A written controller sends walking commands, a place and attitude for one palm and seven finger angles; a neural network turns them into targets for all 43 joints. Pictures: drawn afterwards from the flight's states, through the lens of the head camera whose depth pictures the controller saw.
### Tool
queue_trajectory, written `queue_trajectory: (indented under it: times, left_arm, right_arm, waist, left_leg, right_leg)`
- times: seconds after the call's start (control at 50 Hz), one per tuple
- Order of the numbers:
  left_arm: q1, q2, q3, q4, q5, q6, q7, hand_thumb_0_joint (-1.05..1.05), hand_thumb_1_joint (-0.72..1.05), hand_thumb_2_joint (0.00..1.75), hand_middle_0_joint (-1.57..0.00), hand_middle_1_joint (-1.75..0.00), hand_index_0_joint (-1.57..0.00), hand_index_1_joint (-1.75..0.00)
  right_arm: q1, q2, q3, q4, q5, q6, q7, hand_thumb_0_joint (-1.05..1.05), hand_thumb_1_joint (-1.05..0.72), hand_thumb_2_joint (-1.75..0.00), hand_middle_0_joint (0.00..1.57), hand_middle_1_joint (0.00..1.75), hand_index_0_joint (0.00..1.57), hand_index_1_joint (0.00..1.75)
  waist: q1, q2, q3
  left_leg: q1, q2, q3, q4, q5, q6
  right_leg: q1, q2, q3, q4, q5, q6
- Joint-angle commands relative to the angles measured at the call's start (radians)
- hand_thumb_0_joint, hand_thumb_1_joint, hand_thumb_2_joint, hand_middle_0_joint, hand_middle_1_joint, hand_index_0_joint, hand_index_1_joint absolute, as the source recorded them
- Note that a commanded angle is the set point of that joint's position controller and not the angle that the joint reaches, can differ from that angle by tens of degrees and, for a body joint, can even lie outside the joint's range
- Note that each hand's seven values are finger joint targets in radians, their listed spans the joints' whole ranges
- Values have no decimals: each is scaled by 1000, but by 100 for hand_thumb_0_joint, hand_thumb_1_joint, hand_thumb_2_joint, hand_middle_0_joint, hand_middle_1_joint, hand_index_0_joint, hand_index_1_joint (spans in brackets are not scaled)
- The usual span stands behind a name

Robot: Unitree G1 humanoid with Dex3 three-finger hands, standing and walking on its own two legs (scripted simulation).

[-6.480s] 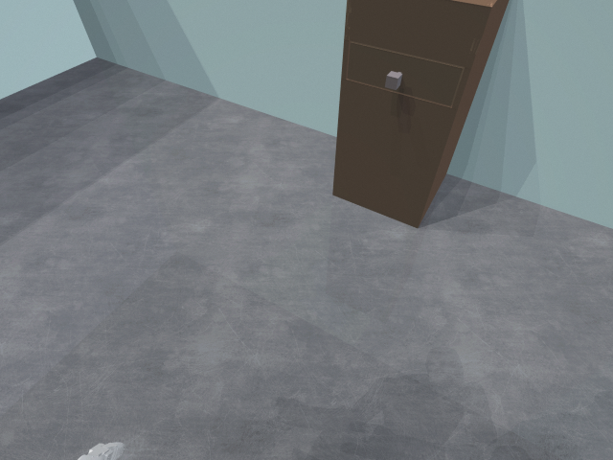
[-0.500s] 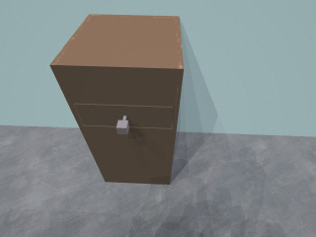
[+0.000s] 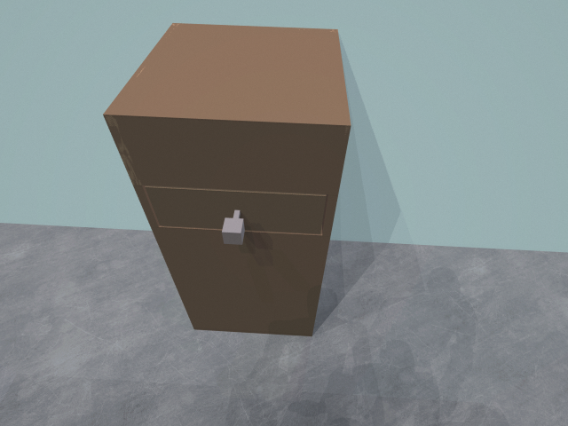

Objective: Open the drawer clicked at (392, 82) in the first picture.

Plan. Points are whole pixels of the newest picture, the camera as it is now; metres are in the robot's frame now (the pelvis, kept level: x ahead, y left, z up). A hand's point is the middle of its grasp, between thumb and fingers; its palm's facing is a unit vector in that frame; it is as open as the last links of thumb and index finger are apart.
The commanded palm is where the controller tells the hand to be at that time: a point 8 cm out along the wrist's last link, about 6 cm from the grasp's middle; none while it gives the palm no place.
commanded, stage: look again from close up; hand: left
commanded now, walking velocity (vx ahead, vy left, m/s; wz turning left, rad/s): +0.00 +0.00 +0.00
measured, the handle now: (235, 224) +0.53 +0.14 -0.10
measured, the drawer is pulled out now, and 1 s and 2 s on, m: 0.00 0.00 0.00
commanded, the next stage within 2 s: raise the hand with hooked fingers in 0.16 s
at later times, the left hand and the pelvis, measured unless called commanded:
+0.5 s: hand (131, 374) +0.20 +0.23 -0.04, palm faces -0.04 -0.41 -0.91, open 7.8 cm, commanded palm +0.13 +0.25 -0.03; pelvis -0.02 +0.00 -0.02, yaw -2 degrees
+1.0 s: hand (133, 355) +0.22 +0.23 -0.02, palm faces -0.01 -0.10 -1.00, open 10.5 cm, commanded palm +0.19 +0.23 +0.03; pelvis -0.02 -0.03 -0.04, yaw +1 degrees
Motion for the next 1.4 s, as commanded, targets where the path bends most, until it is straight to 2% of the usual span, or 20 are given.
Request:
queue_trajectory:
  times: [0.0,0.22,0.24,0.26,0.28,0.3,0.32,0.34,0.4,0.44,0.46,0.5,0.58,0.7,0.74,0.9,0.98,1.1,1.22,1.38]
  left_arm:
    - [68,87,16,-29,4,-4,2,0,90,90,-20,-30,-20,-30]
    - [58,110,16,-15,3,0,-1,0,90,90,-20,-30,-20,-30]
    - [97,123,12,0,12,-14,36,0,90,90,-20,-30,-20,-30]
    - [-683,490,55,-1542,182,-161,65,0,88,89,-20,-32,-20,-32]
    - [-180,405,73,-1270,209,-87,137,0,85,88,-20,-33,-20,-33]
    - [98,184,-43,-1142,198,68,179,0,83,87,-21,-34,-21,-34]
    - [93,73,-129,-1117,246,90,181,0,81,86,-21,-36,-21,-36]
    - [-9,179,-76,-1161,338,81,214,0,78,85,-21,-37,-21,-37]
    - [156,299,48,-1005,660,63,290,0,71,82,-21,-42,-21,-42]
    - [296,188,-28,-874,856,53,326,0,67,80,-22,-45,-22,-45]
    - [326,172,-38,-863,923,36,334,0,64,79,-22,-47,-22,-47]
    - [357,218,-4,-920,1010,-17,353,0,60,77,-22,-50,-22,-50]
    - [162,350,88,-1144,1080,-86,405,0,50,73,-23,-55,-23,-55]
    - [-230,467,183,-1351,1072,-192,519,0,36,67,-24,-64,-24,-64]
    - [-228,429,138,-1308,1056,-163,524,0,32,65,-24,-68,-24,-68]
    - [-112,428,79,-1182,958,81,329,0,13,57,-25,-80,-25,-80]
    - [-61,443,108,-1188,947,21,261,0,4,53,-26,-86,-26,-86]
    - [-120,472,184,-1238,962,-90,322,0,-10,47,-27,-94,-27,-94]
    - [-235,435,120,-1246,966,-40,355,0,-24,41,-28,-103,-28,-103]
    - [-339,468,82,-1253,962,46,252,0,-43,33,-29,-115,-29,-115]
  right_arm:
    - [44,-97,-13,-32,6,-19,2,0,-90,-90,20,30,20,30]
    - [16,-117,-12,-10,10,-23,-2,0,-90,-90,20,30,20,30]
    - [-59,-150,-20,-75,22,-21,4,0,-90,-90,20,30,20,30]
    - [-28,-284,-41,-410,65,-164,-27,0,-90,-90,20,30,20,30]
    - [-82,-198,-26,-355,47,-267,-70,0,-90,-90,20,30,20,30]
    - [-112,-152,-46,-341,66,-297,-74,0,-90,-90,20,30,20,30]
    - [-109,-135,-39,-345,66,-303,-71,0,-90,-90,20,30,20,30]
    - [-153,-182,-54,-394,44,-293,-61,0,-90,-90,20,30,20,30]
    - [-180,-211,-75,-495,-4,-196,-41,0,-90,-90,20,30,20,30]
    - [-229,-195,-86,-542,-28,-114,-12,0,-90,-90,20,30,20,30]
    - [-245,-195,-93,-564,-30,-84,8,0,-90,-90,20,30,20,30]
    - [-285,-190,-95,-610,-23,-46,40,0,-90,-90,20,30,20,30]
    - [-293,-179,-88,-675,-48,6,44,0,-90,-90,20,30,20,30]
    - [-290,-164,-89,-671,-74,28,13,0,-90,-90,20,30,20,30]
    - [-289,-169,-86,-668,-65,31,12,0,-90,-90,20,30,20,30]
    - [-324,-171,-43,-656,-18,69,-25,0,-90,-90,20,30,20,30]
    - [-301,-164,-39,-631,-26,56,-29,0,-90,-90,20,30,20,30]
    - [-267,-166,-69,-614,-34,51,-10,0,-90,-90,20,30,20,30]
    - [-250,-183,-93,-604,-21,62,4,0,-90,-90,20,30,20,30]
    - [-279,-186,-76,-609,0,88,0,0,-90,-90,20,30,20,30]
  waist:
    - [7,7,54]
    - [11,3,16]
    - [30,-17,90]
    - [-62,281,-424]
    - [30,384,-413]
    - [0,284,-271]
    - [-12,174,-145]
    - [-19,97,-47]
    - [42,-57,-142]
    - [83,-231,-103]
    - [102,-234,-107]
    - [147,-175,-168]
    - [122,-42,-300]
    - [38,57,-376]
    - [22,79,-368]
    - [61,-77,-347]
    - [77,-90,-293]
    - [81,-16,-315]
    - [55,22,-349]
    - [72,19,-312]
  left_leg:
    - [-10,92,-115,-153,177,38]
    - [59,95,-95,-149,309,36]
    - [-2,105,-86,18,408,7]
    - [308,5,-76,-106,543,23]
    - [419,72,-107,-124,696,-15]
    - [242,61,-121,-187,536,-45]
    - [133,56,-104,-151,458,-21]
    - [20,37,-112,-101,288,-12]
    - [-122,-18,-70,31,187,5]
    - [-264,-19,-48,75,121,-10]
    - [-300,-20,-40,98,86,-12]
    - [-322,-30,-31,132,96,-12]
    - [-300,-48,-29,215,73,9]
    - [-245,-60,-72,398,-4,21]
    - [-258,-59,-69,394,-24,20]
    - [-287,-59,-32,217,70,26]
    - [-254,-56,-31,159,126,24]
    - [-178,-56,-33,134,172,23]
    - [-89,-48,-33,123,226,22]
    - [-8,-36,-45,47,307,21]
  right_leg:
    - [-47,-54,62,-91,130,-41]
    - [-17,-69,57,-102,209,-27]
    - [-89,-107,123,-152,418,-23]
    - [-85,9,81,1,454,-64]
    - [-192,17,-17,125,152,-66]
    - [-273,35,-50,193,-27,-37]
    - [-288,24,-28,143,-5,-35]
    - [-319,25,-21,77,14,-42]
    - [-316,59,39,60,77,-70]
    - [-407,75,40,119,7,-72]
    - [-432,69,56,132,-5,-78]
    - [-406,64,111,159,63,-90]
    - [-448,44,139,211,81,-78]
    - [-656,30,216,237,-90,-71]
    - [-656,33,183,244,-86,-66]
    - [-270,28,166,139,209,-34]
    - [-202,16,138,123,341,-21]
    - [-219,29,97,116,312,-37]
    - [-254,38,54,121,305,-39]
    - [-197,43,29,75,310,-41]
